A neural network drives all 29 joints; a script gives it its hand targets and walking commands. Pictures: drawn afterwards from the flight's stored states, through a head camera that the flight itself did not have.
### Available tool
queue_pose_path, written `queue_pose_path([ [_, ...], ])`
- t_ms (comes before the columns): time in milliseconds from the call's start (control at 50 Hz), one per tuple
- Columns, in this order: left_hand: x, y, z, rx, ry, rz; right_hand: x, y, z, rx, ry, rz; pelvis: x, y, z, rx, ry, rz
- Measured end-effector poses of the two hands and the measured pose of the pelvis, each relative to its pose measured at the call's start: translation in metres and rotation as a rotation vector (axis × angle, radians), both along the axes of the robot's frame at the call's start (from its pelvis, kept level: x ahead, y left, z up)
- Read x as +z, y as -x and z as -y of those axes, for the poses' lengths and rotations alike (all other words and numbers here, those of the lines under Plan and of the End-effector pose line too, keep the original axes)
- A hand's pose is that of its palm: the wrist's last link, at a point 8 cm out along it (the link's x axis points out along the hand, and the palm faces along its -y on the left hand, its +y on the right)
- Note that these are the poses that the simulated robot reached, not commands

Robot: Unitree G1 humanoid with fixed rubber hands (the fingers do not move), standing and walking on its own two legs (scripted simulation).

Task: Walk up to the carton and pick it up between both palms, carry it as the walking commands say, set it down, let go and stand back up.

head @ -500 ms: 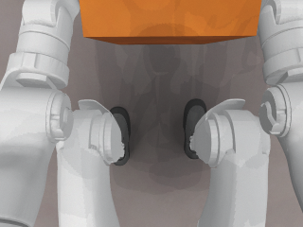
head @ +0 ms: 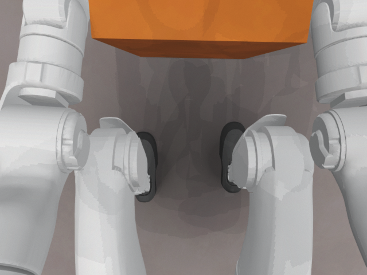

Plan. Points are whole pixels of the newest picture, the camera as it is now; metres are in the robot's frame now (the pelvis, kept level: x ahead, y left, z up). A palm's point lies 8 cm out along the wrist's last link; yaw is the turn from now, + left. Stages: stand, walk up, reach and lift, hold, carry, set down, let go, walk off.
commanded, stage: reach and lift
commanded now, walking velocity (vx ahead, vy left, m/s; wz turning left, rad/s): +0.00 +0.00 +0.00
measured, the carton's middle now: out of the picture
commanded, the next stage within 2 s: none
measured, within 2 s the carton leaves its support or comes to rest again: neither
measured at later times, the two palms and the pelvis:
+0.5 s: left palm out of the picture +0.56 +0.13 -0.07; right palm out of the picture +0.54 -0.20 -0.08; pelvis -0.01 +0.00 +0.03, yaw +0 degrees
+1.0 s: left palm out of the picture +0.54 +0.14 +0.00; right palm out of the picture +0.52 -0.19 -0.01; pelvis -0.03 +0.00 +0.07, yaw +0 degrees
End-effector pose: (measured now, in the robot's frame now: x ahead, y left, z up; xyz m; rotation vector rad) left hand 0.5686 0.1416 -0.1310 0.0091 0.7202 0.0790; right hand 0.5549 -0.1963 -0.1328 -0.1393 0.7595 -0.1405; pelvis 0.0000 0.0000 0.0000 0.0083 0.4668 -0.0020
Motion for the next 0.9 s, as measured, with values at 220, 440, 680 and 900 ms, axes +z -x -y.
queue_pose_path([
  [220, 0.025, 0.004, -0.002, 0.001, -0.014, -0.015, 0.022, 0.003, -0.002, 0.036, 0.024, -0.018, 0.017, 0.003, 0.001, -0.001, -0.003, 0.015],
  [440, 0.049, 0.006, 0.006, -0.017, -0.028, -0.015, 0.04, 0.012, 0.005, 0.029, 0.022, -0.02, 0.027, 0.008, 0.001, -0.004, -0.006, 0.038],
  [680, 0.087, 0.016, 0.006, -0.021, -0.031, -0.006, 0.079, 0.022, 0.006, 0.02, 0.016, -0.011, 0.046, 0.019, 0.0, -0.008, -0.006, 0.077],
  [900, 0.115, 0.028, 0.0, -0.009, -0.023, -0.009, 0.108, 0.031, 0.0, 0.014, 0.004, -0.012, 0.065, 0.03, -0.001, -0.009, -0.005, 0.096],
])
